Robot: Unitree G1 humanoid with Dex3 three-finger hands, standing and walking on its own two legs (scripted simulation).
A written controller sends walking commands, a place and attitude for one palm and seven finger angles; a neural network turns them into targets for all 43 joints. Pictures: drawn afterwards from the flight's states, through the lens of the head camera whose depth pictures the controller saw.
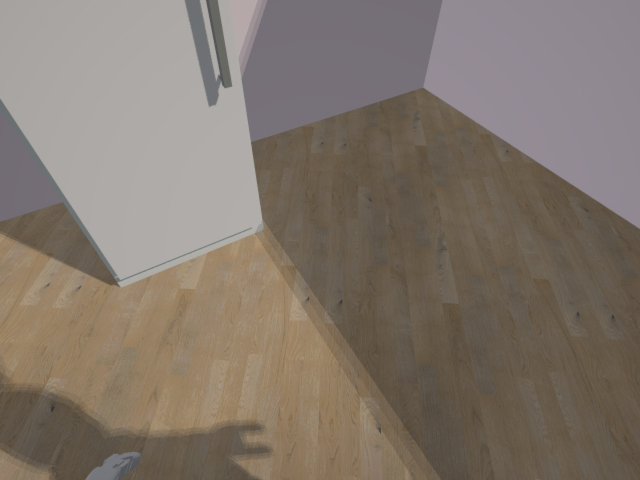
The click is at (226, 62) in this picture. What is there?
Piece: fridge door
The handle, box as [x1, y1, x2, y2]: [206, 0, 231, 87]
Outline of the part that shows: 206,0 220,73 218,74 222,82 222,85 224,87 231,86 217,0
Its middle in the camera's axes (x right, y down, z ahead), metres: -0.27 -0.55 +0.94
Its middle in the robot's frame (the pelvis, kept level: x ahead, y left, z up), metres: +1.08 +0.34 +0.13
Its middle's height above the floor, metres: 0.90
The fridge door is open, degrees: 0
